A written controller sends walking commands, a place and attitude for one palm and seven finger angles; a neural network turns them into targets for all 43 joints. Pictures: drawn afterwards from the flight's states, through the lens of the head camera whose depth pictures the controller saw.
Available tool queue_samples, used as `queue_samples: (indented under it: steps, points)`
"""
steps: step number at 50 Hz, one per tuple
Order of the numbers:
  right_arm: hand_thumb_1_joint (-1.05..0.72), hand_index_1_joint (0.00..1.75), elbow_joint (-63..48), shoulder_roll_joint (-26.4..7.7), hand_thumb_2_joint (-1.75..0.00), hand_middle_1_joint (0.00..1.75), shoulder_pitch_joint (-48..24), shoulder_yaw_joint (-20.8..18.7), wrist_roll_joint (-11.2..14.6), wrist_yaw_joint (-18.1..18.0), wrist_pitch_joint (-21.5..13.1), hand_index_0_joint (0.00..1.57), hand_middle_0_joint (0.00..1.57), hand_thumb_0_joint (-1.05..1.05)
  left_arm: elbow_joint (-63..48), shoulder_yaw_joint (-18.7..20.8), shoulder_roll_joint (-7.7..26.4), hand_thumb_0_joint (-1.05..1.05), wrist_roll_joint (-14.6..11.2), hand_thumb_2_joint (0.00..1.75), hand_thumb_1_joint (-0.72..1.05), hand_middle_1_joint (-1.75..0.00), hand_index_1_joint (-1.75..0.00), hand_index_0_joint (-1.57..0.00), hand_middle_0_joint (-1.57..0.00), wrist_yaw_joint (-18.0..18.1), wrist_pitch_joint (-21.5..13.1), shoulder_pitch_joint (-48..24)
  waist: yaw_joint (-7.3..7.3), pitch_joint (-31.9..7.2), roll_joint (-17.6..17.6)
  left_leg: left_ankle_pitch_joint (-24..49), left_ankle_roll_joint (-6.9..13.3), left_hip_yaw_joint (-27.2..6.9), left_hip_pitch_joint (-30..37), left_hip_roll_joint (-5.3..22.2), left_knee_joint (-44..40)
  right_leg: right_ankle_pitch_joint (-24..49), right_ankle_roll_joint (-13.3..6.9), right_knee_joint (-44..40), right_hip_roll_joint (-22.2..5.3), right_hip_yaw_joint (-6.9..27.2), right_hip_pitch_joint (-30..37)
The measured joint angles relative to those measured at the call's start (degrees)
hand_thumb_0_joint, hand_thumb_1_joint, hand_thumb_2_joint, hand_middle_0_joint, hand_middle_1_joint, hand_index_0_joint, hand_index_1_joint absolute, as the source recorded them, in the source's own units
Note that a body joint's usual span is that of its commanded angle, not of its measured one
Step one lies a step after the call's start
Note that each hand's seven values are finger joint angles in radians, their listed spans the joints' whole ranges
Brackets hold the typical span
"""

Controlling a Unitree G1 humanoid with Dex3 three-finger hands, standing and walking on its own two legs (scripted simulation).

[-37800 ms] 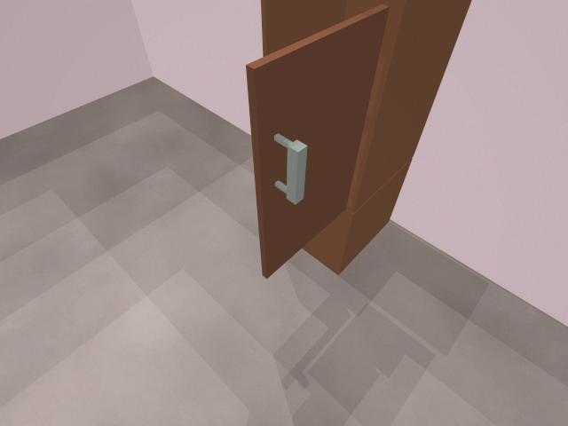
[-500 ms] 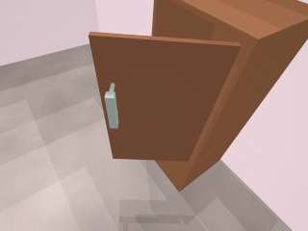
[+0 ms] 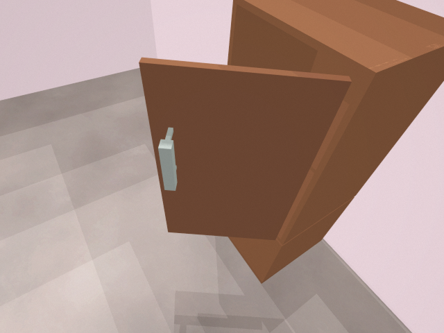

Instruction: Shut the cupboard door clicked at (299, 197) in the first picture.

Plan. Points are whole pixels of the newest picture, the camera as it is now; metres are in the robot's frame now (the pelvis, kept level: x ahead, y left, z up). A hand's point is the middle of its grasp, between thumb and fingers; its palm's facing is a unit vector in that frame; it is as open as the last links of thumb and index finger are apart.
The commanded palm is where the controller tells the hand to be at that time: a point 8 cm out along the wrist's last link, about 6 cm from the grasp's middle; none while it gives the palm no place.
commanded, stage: come to a stop and stand still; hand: left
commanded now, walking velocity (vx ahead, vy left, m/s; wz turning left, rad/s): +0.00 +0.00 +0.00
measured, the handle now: (170, 159) +0.44 +0.16 +0.04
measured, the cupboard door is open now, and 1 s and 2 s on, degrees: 54 54 54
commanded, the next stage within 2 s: look again from close up in 0.80 s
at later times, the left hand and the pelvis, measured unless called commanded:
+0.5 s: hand out of the picture +0.03 +0.20 -0.17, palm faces -0.02 -0.98 -0.20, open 7.4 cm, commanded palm none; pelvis +0.02 +0.03 +0.00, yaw -2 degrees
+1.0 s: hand out of the picture +0.02 +0.19 -0.18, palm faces -0.02 -0.99 -0.15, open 7.4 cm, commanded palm none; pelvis +0.03 +0.04 +0.00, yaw -2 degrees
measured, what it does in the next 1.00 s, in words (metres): stands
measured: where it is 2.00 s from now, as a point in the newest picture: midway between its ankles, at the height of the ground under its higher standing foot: outside the picture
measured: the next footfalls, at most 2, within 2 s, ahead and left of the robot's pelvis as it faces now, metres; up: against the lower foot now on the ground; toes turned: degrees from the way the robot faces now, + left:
right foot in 1.74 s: +0.09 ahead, -0.08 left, +0.00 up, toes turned +3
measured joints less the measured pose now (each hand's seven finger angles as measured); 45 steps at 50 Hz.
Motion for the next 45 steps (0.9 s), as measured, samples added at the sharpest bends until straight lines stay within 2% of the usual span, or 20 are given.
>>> queue_samples:
  steps: [6,11,17,29,45]
  points:
    - [-0.95,0.30,-2.6,-1.4,-0.90,0.30,2.5,-0.3,-0.2,0.2,-0.7,0.20,0.20,-0.01,0.4,-0.5,0.0,0.01,0.0,0.90,0.92,-0.30,-0.30,-0.20,-0.20,-0.7,0.1,1.9,-1.59,-1.1,2.5,-0.9,1.6,0.9,-0.3,-1.3,0.6,-1.9,0.8,3.4,-1.5,0.8,-1.7]
    - [-0.95,0.30,-1.1,-2.4,-0.90,0.30,5.0,0.2,-0.4,0.3,-0.8,0.20,0.20,-0.01,0.1,-0.1,1.0,0.00,-0.1,0.90,0.91,-0.30,-0.30,-0.20,-0.20,-0.7,0.4,1.3,-1.47,-1.5,2.9,-0.1,2.3,1.7,1.1,-2.9,-1.9,-2.4,1.7,4.0,-2.9,1.7,-1.8]
    - [-0.93,0.30,1.8,-1.9,-0.90,0.30,7.1,1.1,-0.4,0.4,-0.9,0.20,0.20,0.00,-0.1,0.1,1.9,0.00,-0.4,0.90,0.91,-0.30,-0.30,-0.19,-0.19,-0.5,0.5,-0.4,-1.60,-1.0,2.8,0.7,2.8,2.3,2.5,-3.9,-4.3,-2.6,2.2,3.8,-3.8,2.4,-1.5]
    - [-0.91,0.30,5.8,0.8,-0.90,0.30,8.0,1.7,-0.2,0.1,-1.4,0.20,0.20,0.01,1.1,-0.1,1.4,0.01,-0.8,0.90,0.93,-0.30,-0.30,-0.19,-0.19,0.0,1.0,-3.1,-2.33,0.4,1.3,0.4,3.0,3.1,4.1,-4.2,-5.7,-2.9,2.8,3.1,-4.0,3.4,-0.6]
    - [-0.92,0.30,6.3,0.8,-0.90,0.30,5.7,1.2,-0.2,-0.5,-1.5,0.20,0.20,0.01,2.4,-0.3,0.5,0.00,-0.8,0.90,0.92,-0.30,-0.30,-0.19,-0.19,0.0,1.4,-2.2,-1.67,0.9,0.2,-0.2,3.4,3.6,5.3,-4.6,-6.3,-3.3,3.4,2.7,-4.2,4.0,0.5]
